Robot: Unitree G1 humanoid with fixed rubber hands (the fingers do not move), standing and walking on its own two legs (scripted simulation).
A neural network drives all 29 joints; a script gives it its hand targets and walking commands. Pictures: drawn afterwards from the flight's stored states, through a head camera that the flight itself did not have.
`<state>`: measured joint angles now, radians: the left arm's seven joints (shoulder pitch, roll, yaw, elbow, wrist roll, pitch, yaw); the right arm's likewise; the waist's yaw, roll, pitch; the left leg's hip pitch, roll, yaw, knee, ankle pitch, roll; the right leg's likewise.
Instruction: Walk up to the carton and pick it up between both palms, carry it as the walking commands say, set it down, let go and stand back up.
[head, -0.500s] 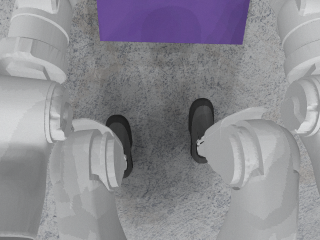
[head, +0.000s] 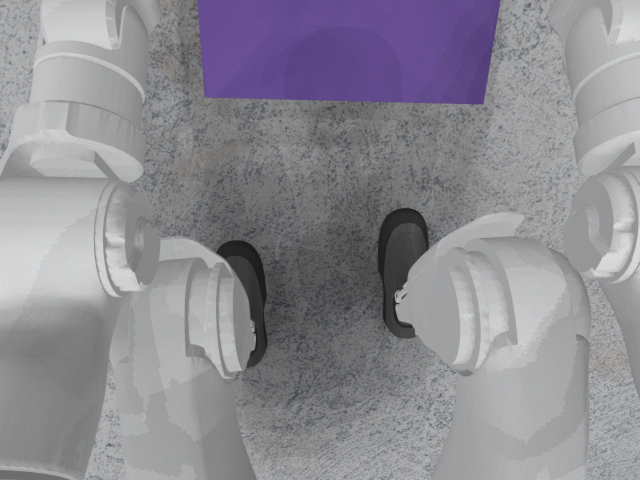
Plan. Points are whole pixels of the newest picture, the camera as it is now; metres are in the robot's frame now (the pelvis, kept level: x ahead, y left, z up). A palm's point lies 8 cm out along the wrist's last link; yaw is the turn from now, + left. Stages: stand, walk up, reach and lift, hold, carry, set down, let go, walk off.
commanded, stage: reach and lift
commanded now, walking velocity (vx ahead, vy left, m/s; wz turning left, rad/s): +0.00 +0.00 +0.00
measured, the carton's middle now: out of the picture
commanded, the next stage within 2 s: none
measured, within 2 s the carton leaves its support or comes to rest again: leaves its support in 0.48 s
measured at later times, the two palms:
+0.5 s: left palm out of the picture +0.56 +0.12 -0.17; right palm out of the picture +0.52 -0.23 -0.18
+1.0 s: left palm out of the picture +0.57 +0.12 -0.11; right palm out of the picture +0.53 -0.23 -0.11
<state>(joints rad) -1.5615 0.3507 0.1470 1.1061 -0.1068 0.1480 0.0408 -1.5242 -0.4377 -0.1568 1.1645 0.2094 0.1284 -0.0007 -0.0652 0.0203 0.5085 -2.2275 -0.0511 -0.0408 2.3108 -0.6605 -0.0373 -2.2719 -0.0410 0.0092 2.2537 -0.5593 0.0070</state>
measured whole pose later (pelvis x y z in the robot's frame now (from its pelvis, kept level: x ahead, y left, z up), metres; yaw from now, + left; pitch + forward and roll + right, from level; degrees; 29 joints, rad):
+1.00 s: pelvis +0.00 +0.00 +0.03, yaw +0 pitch +40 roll +0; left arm -1.47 0.30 0.21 0.97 -0.05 0.26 0.13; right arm -1.42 -0.34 -0.25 0.94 0.09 0.29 -0.09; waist -0.08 0.04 0.27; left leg -2.26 -0.08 -0.04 2.16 -0.61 -0.05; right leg -2.30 0.01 0.04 2.11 -0.51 0.03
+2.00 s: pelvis +0.00 +0.00 +0.12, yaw +0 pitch +47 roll +1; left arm -1.21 0.12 0.40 0.81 0.15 0.36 0.13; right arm -1.13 -0.12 -0.46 0.71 -0.13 0.40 -0.15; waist -0.07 0.04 -0.13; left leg -2.12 -0.11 -0.07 1.82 -0.53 -0.06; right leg -2.16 0.06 0.07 1.79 -0.45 0.05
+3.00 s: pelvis +0.02 +0.00 +0.24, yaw +0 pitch +41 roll +0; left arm -0.92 0.03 0.41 0.76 0.20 0.35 0.11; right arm -0.86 -0.01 -0.45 0.67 -0.18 0.39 -0.14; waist -0.06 0.04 -0.27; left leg -1.68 -0.11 -0.10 1.44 -0.48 -0.04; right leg -1.72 0.07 0.09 1.41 -0.42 0.05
